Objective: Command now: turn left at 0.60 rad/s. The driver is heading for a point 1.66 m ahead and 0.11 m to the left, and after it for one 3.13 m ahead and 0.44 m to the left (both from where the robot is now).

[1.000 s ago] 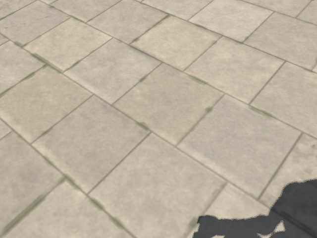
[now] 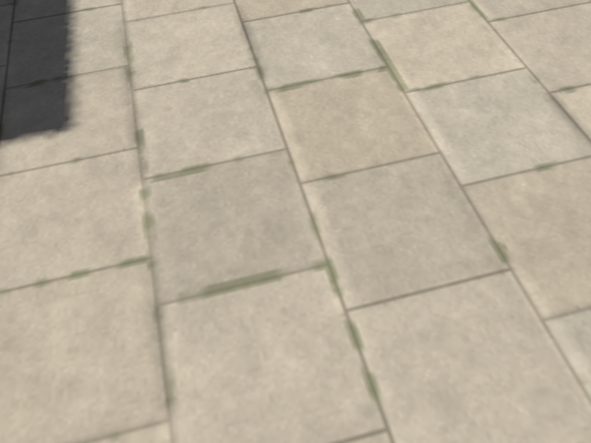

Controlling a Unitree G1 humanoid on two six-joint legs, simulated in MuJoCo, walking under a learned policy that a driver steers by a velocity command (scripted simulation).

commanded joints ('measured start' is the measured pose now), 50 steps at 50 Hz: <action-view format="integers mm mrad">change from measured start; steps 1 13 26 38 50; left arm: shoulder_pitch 44 104 66 -55 215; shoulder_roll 209 144 136 64 135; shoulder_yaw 52 45 44 34 56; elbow -62 -19 17 21 97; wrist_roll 7 9 13 19 4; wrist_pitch -5 -22 13 -39 -81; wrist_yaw -1 -12 -65 -90 -60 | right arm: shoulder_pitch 20 -61 -7 146 113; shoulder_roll -150 -60 -81 -89 -66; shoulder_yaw -40 -6 32 21 25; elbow -68 -62 8 113 108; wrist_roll -28 -1 -17 -10 -24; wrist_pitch -9 24 -31 -111 -125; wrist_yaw -12 35 -6 -6 16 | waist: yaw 18 66 13 -29 58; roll -176 -191 131 66 -116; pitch -56 -81 41 47 -8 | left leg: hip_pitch -198 -190 238 275 -366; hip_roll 42 109 386 387 196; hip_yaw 97 202 -112 -8 170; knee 397 342 -497 -518 543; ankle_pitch -231 -122 -236 -30 -18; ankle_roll -31 -82 163 213 87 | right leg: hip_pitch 94 242 -330 -369 258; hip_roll -438 -318 -100 -117 -391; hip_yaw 427 62 -45 -75 466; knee -260 -151 401 237 -332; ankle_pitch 107 439 -210 -10 -423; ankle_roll -194 -190 15 48 -157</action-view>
